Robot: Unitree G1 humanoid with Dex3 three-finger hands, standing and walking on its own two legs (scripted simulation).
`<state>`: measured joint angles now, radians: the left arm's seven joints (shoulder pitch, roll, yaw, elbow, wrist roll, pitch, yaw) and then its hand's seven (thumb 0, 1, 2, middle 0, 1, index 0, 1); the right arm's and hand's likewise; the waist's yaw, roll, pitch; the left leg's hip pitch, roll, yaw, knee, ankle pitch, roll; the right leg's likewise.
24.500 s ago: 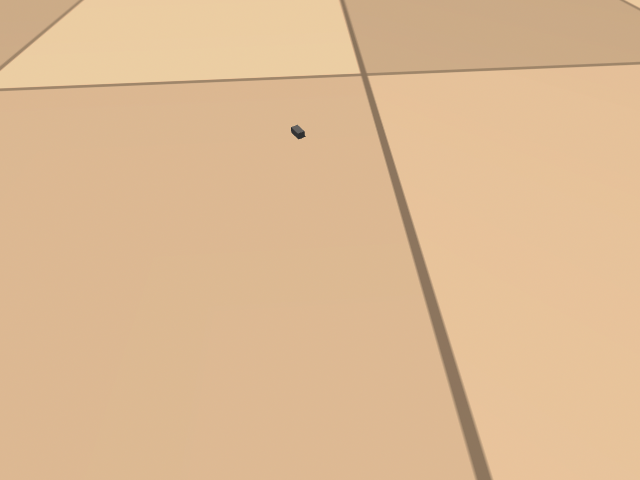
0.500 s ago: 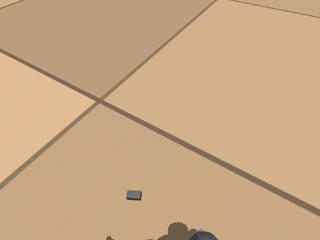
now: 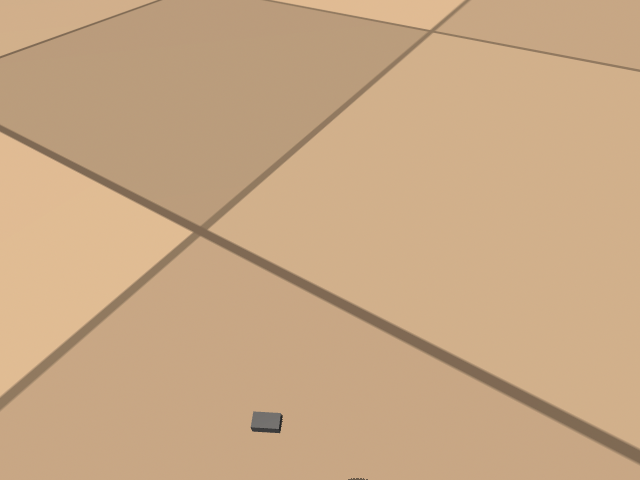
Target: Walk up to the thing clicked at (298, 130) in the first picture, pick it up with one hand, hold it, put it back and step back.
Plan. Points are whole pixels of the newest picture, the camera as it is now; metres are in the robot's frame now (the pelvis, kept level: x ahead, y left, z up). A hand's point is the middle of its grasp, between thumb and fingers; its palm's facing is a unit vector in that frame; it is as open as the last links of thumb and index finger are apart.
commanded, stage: walk up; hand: left
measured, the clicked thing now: (266, 422) +0.45 +0.21 -0.76
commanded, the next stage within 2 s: none
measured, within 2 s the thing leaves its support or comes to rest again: neither
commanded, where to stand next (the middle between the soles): +0.04 +0.00 m, yaw -4 degrees
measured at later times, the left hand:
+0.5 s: hand out of the picture +0.10 +0.26 -0.16, palm faces -0.04 -0.93 -0.37, open 7.4 cm
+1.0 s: hand out of the picture -0.07 +0.26 -0.14, palm faces -0.03 -0.92 -0.39, open 7.4 cm
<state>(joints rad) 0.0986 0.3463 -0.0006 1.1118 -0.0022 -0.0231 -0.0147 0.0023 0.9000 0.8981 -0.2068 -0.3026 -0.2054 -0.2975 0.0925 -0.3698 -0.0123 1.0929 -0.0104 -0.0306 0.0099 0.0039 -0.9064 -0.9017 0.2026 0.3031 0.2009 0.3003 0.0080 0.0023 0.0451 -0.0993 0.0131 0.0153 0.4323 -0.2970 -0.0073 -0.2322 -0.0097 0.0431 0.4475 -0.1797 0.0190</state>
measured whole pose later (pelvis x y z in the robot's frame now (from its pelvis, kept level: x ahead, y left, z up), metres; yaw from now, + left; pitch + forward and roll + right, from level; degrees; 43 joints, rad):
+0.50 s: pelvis -0.02 +0.00 +0.00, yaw -1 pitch -2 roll +1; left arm 0.01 0.38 0.03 1.04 -0.01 0.02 0.00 0.00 0.90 0.90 -0.21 -0.30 -0.21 -0.30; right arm 0.05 -0.37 -0.05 1.07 0.01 0.03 0.00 0.00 -0.91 -0.90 0.20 0.30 0.20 0.30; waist -0.01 -0.01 0.16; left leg -0.17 0.01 0.03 0.50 -0.29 0.00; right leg -0.30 -0.01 0.06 0.50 -0.16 0.02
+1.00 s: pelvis -0.07 -0.01 +0.00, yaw -3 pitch -4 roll -1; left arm 0.37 0.36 0.07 0.97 0.04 -0.03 -0.03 0.00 0.90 0.90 -0.21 -0.30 -0.21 -0.30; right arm 0.24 -0.42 -0.08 0.94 -0.03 0.01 0.04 0.01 -0.91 -0.90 0.20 0.30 0.20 0.30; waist 0.04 0.06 0.09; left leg -0.48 -0.02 -0.10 0.97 -0.36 0.01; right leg -0.09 0.04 0.00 0.47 -0.31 -0.04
